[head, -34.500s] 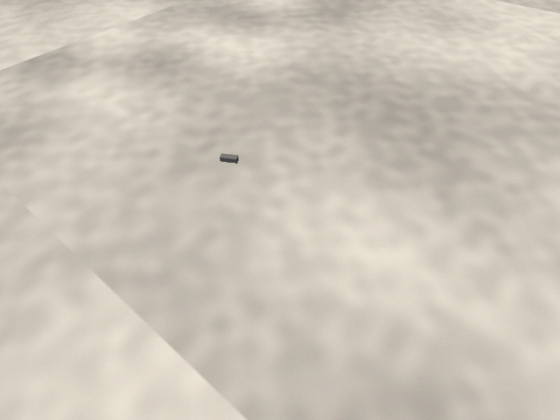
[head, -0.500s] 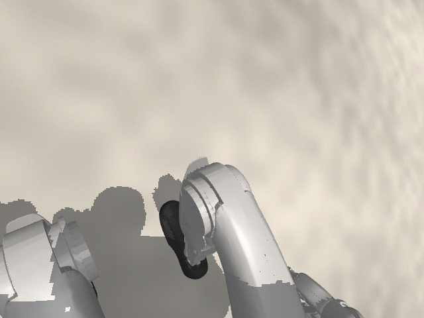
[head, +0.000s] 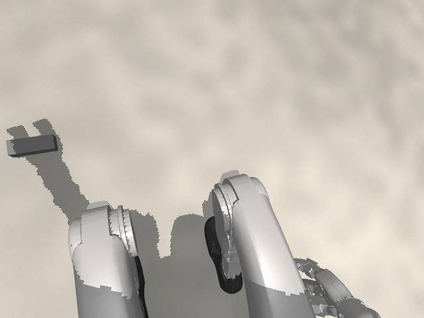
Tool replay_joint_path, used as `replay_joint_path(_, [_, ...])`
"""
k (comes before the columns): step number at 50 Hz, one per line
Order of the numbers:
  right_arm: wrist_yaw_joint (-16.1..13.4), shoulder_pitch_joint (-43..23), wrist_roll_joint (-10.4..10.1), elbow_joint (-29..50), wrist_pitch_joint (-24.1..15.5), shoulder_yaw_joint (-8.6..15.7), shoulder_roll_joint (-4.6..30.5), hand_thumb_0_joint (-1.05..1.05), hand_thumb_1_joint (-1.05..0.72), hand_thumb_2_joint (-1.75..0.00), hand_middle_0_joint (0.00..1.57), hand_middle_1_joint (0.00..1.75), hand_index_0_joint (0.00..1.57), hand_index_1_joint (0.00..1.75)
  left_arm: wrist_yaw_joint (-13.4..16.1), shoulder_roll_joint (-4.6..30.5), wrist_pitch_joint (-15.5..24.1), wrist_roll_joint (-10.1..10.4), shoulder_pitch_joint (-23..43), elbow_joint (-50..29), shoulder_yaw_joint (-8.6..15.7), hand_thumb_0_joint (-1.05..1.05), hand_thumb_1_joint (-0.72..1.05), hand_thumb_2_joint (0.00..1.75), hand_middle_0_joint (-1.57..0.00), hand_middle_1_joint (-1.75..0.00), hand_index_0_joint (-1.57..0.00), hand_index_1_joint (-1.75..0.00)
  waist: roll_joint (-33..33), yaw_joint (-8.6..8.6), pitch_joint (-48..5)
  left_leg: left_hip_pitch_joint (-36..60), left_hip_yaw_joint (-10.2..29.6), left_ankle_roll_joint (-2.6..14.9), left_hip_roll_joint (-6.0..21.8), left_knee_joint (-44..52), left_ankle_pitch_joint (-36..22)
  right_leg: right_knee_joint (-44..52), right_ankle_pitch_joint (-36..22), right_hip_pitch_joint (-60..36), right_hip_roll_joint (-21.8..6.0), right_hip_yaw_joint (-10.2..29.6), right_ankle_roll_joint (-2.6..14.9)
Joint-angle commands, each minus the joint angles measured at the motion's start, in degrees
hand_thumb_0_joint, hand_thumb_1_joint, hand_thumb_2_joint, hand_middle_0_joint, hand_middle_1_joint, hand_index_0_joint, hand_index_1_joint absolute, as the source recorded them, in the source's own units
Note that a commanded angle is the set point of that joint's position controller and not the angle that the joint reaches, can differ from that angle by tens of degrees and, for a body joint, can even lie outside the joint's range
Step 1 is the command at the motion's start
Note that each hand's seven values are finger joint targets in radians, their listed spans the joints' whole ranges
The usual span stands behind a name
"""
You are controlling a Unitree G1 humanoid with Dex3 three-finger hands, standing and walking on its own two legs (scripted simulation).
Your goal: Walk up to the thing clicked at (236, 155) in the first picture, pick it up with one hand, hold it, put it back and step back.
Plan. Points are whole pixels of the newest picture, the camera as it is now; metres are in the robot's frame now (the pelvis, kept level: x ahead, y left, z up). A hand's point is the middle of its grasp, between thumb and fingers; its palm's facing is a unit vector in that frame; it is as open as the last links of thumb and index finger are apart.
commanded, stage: withdraw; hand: left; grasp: from above
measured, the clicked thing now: (33, 145) +0.48 +0.32 -0.33
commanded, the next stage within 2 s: home in 0.38 s
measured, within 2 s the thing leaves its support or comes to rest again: neither
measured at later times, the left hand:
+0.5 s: hand (0, 119) +0.50 +0.32 -0.18, palm faces -0.36 -0.03 -0.93, open 12.2 cm
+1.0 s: hand out of the picture +0.36 +0.31 -0.03, palm faces -0.28 -0.56 -0.77, open 7.8 cm
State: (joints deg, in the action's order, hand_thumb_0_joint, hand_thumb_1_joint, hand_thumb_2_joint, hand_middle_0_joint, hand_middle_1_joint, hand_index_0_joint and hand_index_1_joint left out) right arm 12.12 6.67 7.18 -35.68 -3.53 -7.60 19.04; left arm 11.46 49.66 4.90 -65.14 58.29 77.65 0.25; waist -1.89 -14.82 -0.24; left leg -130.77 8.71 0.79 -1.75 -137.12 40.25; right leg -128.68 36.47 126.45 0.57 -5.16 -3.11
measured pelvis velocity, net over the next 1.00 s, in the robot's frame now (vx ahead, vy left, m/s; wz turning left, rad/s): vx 0.00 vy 0.00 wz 0.08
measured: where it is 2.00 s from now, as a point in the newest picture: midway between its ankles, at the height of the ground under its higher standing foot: (182, 286)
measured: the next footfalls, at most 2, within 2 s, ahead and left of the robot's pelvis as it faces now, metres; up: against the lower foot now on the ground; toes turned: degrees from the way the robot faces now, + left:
none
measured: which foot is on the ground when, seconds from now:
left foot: down 0.00-1.00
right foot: down 0.00-1.00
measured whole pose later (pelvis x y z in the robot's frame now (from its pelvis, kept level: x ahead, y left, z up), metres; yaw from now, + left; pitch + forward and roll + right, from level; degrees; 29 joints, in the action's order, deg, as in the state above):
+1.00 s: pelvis +0.00 +0.00 +0.09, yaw +5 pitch +36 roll -7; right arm 4.0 8.3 1.1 -35.2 1.9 0.9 18.1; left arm 0.4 33.6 -0.4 -33.7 24.5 35.3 5.5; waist -2.5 -5.3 -9.7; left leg -117.0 5.5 0.5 -1.7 -120.0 38.7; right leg -114.5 36.0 114.3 -0.6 -2.7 -2.6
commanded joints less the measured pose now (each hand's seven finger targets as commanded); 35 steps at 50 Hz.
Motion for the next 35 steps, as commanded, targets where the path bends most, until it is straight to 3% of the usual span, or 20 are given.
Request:
replay_joint_path(1, [-3.8, 15.1, -0.7, 0.2, 2.9, 5.7, 16.3, 0.0, -0.9, -0.9, 0.2, 0.3, 0.2, 0.3, -4.9, 9.5, 4.1, 1.5, 14.6, -9.2, 1.0, 0.0, -0.21, 0.77, -0.35, -0.74, -0.34, -0.75, -7.1, -4.83, -29.3, 20.4, -3.3, 0.98, -0.2, 14.9, -8.9, 14.9, -7.3, -21.2, 1.5, -4.2, 6.01])
replay_joint_path(5, [-5.7, 13.1, -0.2, 1.2, 4.0, 3.9, 15.1, 0.0, -0.9, -0.9, 0.2, 0.3, 0.2, 0.3, -3.5, 17.2, 10.8, -1.0, 14.4, -8.6, 5.9, 0.0, -0.18, 0.75, -0.37, -0.71, -0.37, -0.71, -6.4, -1.94, -32.0, 18.2, -4.8, 1.17, -0.4, 12.3, -7.9, 14.5, -5.1, -22.4, 1.5, -3.0, 5.78])
replay_joint_path(7, [-6.1, 12.4, 0.4, 1.2, 4.2, 2.8, 14.7, 0.0, -0.9, -0.9, 0.2, 0.3, 0.2, 0.3, -0.9, 17.3, 14.2, -2.8, 15.7, -8.9, 6.2, 0.0, -0.21, 0.77, -0.35, -0.73, -0.34, -0.73, -9.2, -2.47, -32.4, 19.7, -4.8, 0.81, -0.3, 11.9, -6.9, 13.9, -4.2, -20.6, 1.8, -3.7, 5.64])
replay_joint_path(9, [-6.4, 12.0, 1.0, 0.7, 4.6, 2.3, 14.4, 0.0, -0.89, -0.9, 0.2, 0.3, 0.2, 0.3, 2.4, 19.9, 16.2, -5.5, 19.3, -10.8, 7.7, 0.0, -0.23, 0.78, -0.33, -0.74, -0.33, -0.74, -15.0, -1.35, -36.3, 23.8, -5.3, 0.29, 0.0, 12.1, -7.5, 12.5, -4.3, -19.6, 2.1, -3.3, 5.81])
replay_joint_path(10, [-6.3, 12.0, 1.2, 0.7, 4.7, 2.3, 14.6, 0.0, -0.89, -0.9, 0.2, 0.3, 0.2, 0.3, 4.2, 20.0, 16.6, -6.8, 21.0, -11.2, 7.9, 0.0, -0.23, 0.77, -0.33, -0.74, -0.33, -0.74, -18.5, -1.76, -37.9, 26.6, -5.1, -0.06, -0.1, 12.8, -8.5, 11.5, -5.7, -18.3, 2.0, -3.9, 5.86])
replay_joint_path(13, [-6.1, 11.9, 1.9, -0.1, 4.2, 3.1, 15.0, 0.0, -0.89, -0.9, 0.2, 0.3, 0.2, 0.3, 9.7, 15.6, 15.9, -8.2, 23.3, -7.8, 5.9, 0.0, -0.25, 0.79, -0.3, -0.76, -0.3, -0.75, -22.5, -3.29, -37.2, 30.8, -3.3, -0.69, 0.4, 14.6, -6.8, 9.3, -5.4, -12.1, 2.0, -5.8, 6.08])
replay_joint_path(16, [-6.0, 13.4, 2.4, -1.8, 3.1, 3.8, 15.0, 0.0, -0.89, -0.9, 0.2, 0.3, 0.2, 0.3, 14.0, 16.3, 13.5, -10.1, 26.6, -5.7, 6.1, 0.0, -0.22, 0.76, -0.33, -0.73, -0.33, -0.72, -25.7, -4.02, -38.9, 32.4, -3.0, -0.73, 0.9, 15.6, -6.4, 8.1, -6.8, -10.9, 1.8, -6.1, 5.72])
replay_joint_path(20, [-5.6, 14.4, 2.1, -2.2, 1.9, 4.3, 15.2, 0.0, -0.9, -0.9, 0.2, 0.3, 0.2, 0.3, 16.0, 18.0, 8.7, -11.1, 25.5, -3.0, 7.5, 0.0, -0.18, 0.72, -0.37, -0.68, -0.37, -0.68, -26.5, -2.68, -42.4, 32.3, -3.6, -0.47, 0.6, 15.4, -10.1, 6.9, -10.2, -10.8, 1.3, -5.9, 5.74])
replay_joint_path(22, [-5.4, 14.9, 1.6, -2.4, 1.6, 4.6, 15.0, 0.0, -0.9, -0.9, 0.2, 0.3, 0.2, 0.3, 15.3, 18.4, 6.6, -10.8, 21.7, -1.0, 7.9, 0.0, -0.14, 0.7, -0.4, -0.65, -0.4, -0.65, -25.6, -1.85, -42.2, 31.9, -4.2, -0.35, 0.5, 15.4, -12.6, 7.1, -12.0, -11.5, 1.1, -5.5, 5.62])
replay_joint_path(24, [-5.2, 15.3, 1.0, -2.0, 1.7, 4.4, 14.9, 0.0, -0.89, -0.89, 0.2, 0.3, 0.2, 0.3, 14.1, 18.1, 5.0, -9.9, 19.8, 0.4, 7.4, 0.0, -0.13, 0.69, -0.4, -0.65, -0.41, -0.64, -22.7, -2.2, -42.1, 29.4, -4.7, 0.27, 0.2, 14.8, -13.3, 7.7, -13.1, -13.8, 1.2, -5.2, 5.49])
replay_joint_path(25, [-5.1, 15.6, 0.7, -1.9, 1.5, 4.6, 14.8, 0.0, -0.89, -0.9, 0.2, 0.3, 0.2, 0.3, 13.1, 17.0, 4.2, -9.0, 18.2, 1.9, 7.0, 0.0, -0.05, 0.77, -0.32, -0.64, -0.33, -0.67, -19.8, -2.62, -39.9, 27.1, -4.7, 0.68, 0.1, 14.6, -12.8, 8.4, -12.7, -14.0, 1.1, -5.0, 5.39])
replay_joint_path(26, [-4.8, 15.7, 0.6, -1.8, 1.5, 4.3, 14.0, 0.0, -0.89, -0.9, 0.2, 0.3, 0.2, 0.3, 11.9, 16.0, 3.7, -7.8, 17.2, 0.9, 6.4, 0.0, -0.01, 0.85, -0.24, -0.59, -0.25, -0.61, -18.7, -2.56, -40.4, 26.5, -5.1, 0.99, 0.1, 14.5, -13.0, 9.0, -12.9, -16.3, 1.4, -4.7, 5.23])
replay_joint_path(27, [-4.9, 16.0, 0.3, -1.6, 1.5, 4.5, 14.1, 0.0, -0.89, -0.9, 0.2, 0.3, 0.2, 0.3, 10.8, 17.1, 3.4, -6.7, 17.4, -1.2, 7.3, 0.0, 0.0, 0.83, -0.22, -0.53, -0.2, -0.54, -17.4, -2.12, -42.7, 26.7, -5.3, 1.28, 0.1, 14.3, -13.8, 9.5, -13.7, -18.5, 1.3, -4.5, 4.93])
replay_joint_path(29, [-4.8, 16.8, -0.1, -1.0, 1.6, 5.2, 14.5, 0.0, -0.89, -0.9, 0.2, 0.3, 0.2, 0.3, 8.3, 18.9, 2.8, -4.1, 14.8, -3.4, 9.1, 0.0, 0.16, 0.81, -0.21, -0.46, -0.19, -0.47, -17.6, -0.51, -44.3, 27.0, -5.6, 1.16, -0.1, 14.7, -15.4, 9.9, -14.4, -20.8, 1.1, -4.2, 4.99])
replay_joint_path(33, [-4.6, 18.5, -1.0, -0.3, 2.4, 7.1, 15.0, 0.0, -0.9, -0.9, 0.2, 0.3, 0.2, 0.3, 2.0, 16.5, 2.9, 0.9, 8.7, -11.9, 11.0, 0.0, 0.48, 0.8, -0.19, -0.35, -0.19, -0.35, -18.8, 1.66, -45.6, 31.4, -5.1, -0.07, -0.4, 16.9, -18.1, 11.5, -14.6, -21.6, 0.5, -4.0, 5.95])
replay_joint_path(35, [-4.7, 18.3, -1.8, 1.0, 3.1, 8.5, 14.5, 0.0, -0.9, -0.9, 0.2, 0.3, 0.2, 0.3, -0.7, 15.0, 3.4, 4.9, 7.1, -23.1, 11.8, 0.0, 0.57, 0.79, -0.19, -0.31, -0.18, -0.31, -22.1, 4.36, -53.6, 36.8, -5.5, -0.56, -0.4, 19.1, -20.6, 12.4, -15.9, -24.9, 0.4, -3.4, 6.2])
